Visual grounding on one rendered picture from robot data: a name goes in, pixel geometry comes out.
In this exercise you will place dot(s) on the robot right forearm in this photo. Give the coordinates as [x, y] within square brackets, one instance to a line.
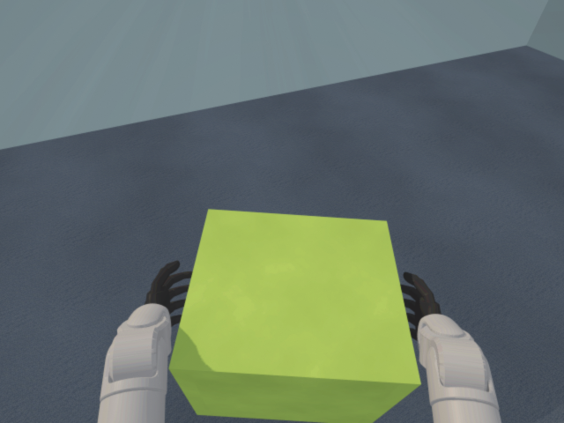
[460, 384]

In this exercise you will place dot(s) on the robot left hand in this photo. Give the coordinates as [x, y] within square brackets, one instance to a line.
[160, 294]

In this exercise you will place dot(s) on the robot left forearm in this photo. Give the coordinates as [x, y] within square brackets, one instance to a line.
[134, 384]

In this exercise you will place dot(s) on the carton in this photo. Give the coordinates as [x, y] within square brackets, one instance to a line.
[294, 317]

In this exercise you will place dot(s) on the robot right hand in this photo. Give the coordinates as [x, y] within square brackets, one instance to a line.
[425, 303]

